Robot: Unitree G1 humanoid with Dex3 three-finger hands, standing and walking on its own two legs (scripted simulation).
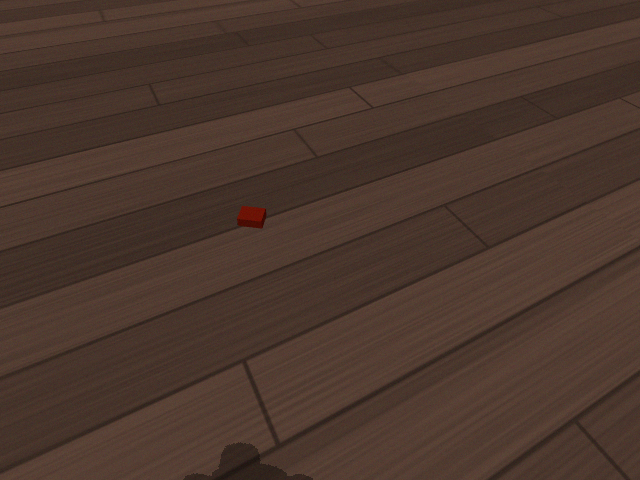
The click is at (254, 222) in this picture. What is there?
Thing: flat box
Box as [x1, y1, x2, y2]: [237, 206, 266, 228]
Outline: 242,206 237,217 238,225 261,228 266,215 265,208
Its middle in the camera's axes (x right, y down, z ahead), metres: -0.31 -0.08 +1.73
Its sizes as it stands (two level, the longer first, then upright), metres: 0.107 0.082 0.044
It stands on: the floor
